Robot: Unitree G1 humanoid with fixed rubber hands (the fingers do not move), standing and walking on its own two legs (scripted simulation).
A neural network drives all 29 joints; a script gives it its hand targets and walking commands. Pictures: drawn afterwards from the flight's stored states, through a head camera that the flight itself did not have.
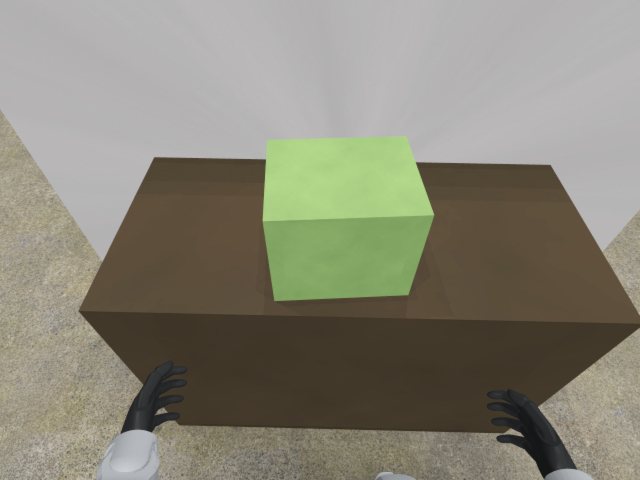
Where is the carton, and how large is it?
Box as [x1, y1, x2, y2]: [263, 136, 433, 300]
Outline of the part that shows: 405,136 267,140 263,226 274,300 408,294 433,217 433,213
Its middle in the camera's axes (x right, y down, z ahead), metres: +0.03 -0.04 +0.67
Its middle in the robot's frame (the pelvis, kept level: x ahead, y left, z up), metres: +0.53 -0.02 +0.00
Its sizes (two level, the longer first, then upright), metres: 0.235 0.189 0.199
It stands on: a pedestal, 0.65 m high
